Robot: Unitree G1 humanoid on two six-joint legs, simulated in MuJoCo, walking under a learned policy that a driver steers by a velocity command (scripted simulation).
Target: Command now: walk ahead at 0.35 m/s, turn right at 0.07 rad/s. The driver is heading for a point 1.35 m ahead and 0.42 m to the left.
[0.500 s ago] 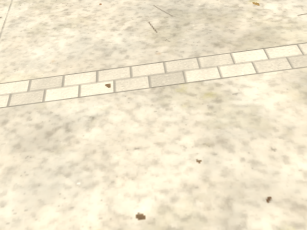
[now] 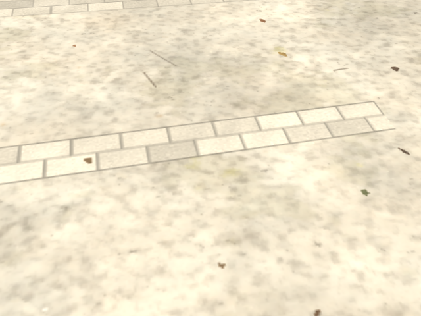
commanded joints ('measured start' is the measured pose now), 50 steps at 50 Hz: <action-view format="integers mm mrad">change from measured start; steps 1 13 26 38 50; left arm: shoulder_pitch -177 273 100 265 11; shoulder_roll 36 273 129 76 78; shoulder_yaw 10 76 28 8 4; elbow -114 -17 52 74 1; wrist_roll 5 18 9 40 41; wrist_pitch -46 -44 -63 -27 -17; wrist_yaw -17 -16 0 26 44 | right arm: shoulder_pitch -9 78 -272 56 -137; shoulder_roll -158 -79 -78 -319 -220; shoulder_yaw -39 5 4 -78 -55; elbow -57 -100 -145 -109 -112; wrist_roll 5 17 1 -4 7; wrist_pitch -12 -28 -27 -23 7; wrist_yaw -7 1 32 44 7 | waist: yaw -36 142 76 -52 61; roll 169 -293 -15 190 102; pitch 93 -285 97 -313 -79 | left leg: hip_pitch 130 -535 -542 455 -108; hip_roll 208 -50 105 239 122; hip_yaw -236 -61 4 -385 -190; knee -267 740 318 120 -108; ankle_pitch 46 -245 382 261 859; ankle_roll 174 -10 -45 263 236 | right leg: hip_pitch -255 817 355 82 -31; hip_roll -63 -421 -188 -72 -52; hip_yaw -16 750 70 -75 44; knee -94 -721 -860 114 -63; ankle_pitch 126 -109 448 470 191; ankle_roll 20 -295 -199 -16 103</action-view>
